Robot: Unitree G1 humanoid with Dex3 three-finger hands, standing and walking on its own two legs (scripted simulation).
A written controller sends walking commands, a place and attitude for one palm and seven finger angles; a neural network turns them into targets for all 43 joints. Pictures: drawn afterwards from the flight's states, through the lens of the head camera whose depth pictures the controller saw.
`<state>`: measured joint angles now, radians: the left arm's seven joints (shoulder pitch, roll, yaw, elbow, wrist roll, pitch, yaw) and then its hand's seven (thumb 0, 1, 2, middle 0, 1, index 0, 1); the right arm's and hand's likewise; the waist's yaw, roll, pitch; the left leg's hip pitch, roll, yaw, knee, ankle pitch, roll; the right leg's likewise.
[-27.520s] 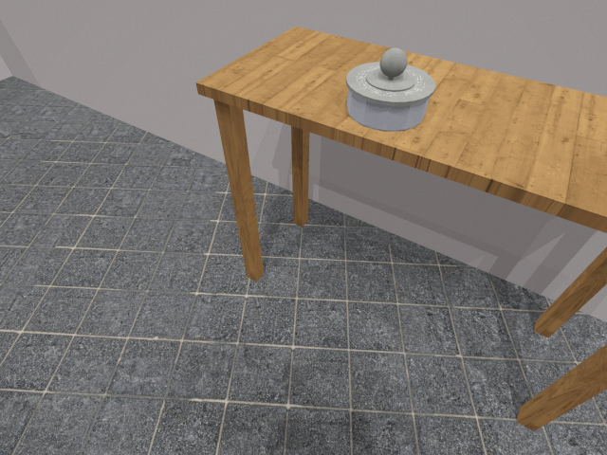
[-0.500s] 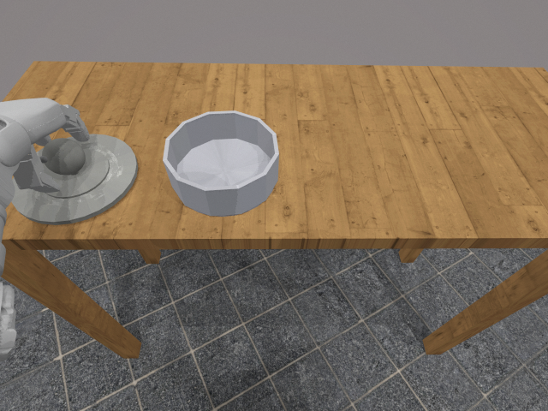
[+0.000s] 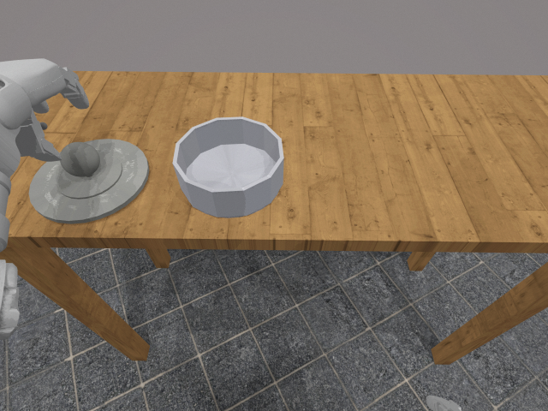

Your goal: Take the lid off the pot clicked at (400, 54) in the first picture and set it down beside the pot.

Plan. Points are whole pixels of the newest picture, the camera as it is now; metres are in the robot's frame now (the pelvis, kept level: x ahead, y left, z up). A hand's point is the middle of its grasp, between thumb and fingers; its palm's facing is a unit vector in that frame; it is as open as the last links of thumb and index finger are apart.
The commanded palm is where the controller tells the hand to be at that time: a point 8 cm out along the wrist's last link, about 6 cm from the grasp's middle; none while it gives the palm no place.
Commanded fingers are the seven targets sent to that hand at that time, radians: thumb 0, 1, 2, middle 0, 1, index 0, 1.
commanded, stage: raise the empty hand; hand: left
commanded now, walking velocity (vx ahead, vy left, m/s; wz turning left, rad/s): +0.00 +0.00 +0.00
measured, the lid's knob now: (80, 159) +0.46 +0.31 +0.11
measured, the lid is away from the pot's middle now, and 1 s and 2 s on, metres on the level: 0.23 0.23 0.23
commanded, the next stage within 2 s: draw the hand back to the body in 0.68 s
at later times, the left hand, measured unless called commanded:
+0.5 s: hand (24, 84) +0.45 +0.30 +0.25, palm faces -0.19 -0.04 -0.98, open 11.0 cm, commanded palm +0.43 +0.30 +0.31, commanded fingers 0.00 -0.16 0.95 -0.51 -0.54 -0.51 -0.54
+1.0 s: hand (25, 80) +0.45 +0.30 +0.25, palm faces -0.15 -0.03 -0.99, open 11.0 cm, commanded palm +0.41 +0.30 +0.32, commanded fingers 0.00 -0.16 0.95 -0.51 -0.54 -0.51 -0.54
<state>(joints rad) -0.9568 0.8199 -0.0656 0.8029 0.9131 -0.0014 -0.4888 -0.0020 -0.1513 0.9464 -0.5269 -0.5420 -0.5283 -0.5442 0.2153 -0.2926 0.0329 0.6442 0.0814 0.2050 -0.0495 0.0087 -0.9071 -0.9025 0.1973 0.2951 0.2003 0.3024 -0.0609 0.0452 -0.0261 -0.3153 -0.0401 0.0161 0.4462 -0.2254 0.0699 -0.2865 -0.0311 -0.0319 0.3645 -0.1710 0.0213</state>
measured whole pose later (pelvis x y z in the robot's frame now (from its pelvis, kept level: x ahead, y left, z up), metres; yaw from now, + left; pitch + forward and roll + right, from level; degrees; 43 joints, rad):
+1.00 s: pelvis +0.02 -0.01 +0.00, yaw -1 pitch +5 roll -1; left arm -0.97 0.88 -0.01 0.68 0.93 0.13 -0.55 0.00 -0.15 0.95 -0.53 -0.54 -0.53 -0.54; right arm 0.23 -0.31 0.04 0.63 0.09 0.19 -0.05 0.01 -0.91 -0.90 0.20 0.29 0.20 0.30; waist -0.05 0.07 -0.03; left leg -0.26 -0.02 0.03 0.41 -0.24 0.05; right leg -0.26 -0.02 -0.02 0.36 -0.19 0.02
